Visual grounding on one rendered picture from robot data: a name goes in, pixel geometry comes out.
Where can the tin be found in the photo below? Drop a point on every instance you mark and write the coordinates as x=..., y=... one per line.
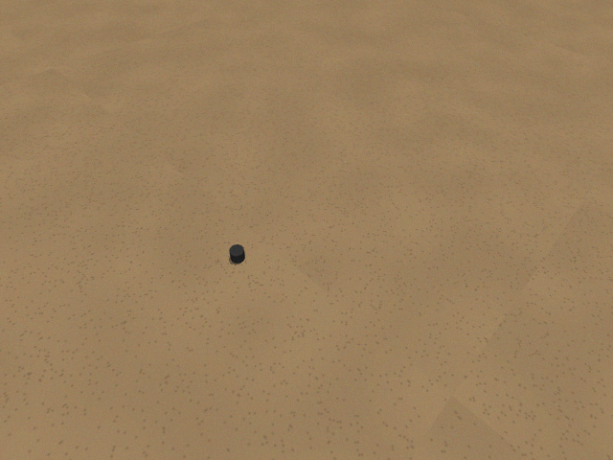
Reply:
x=237, y=253

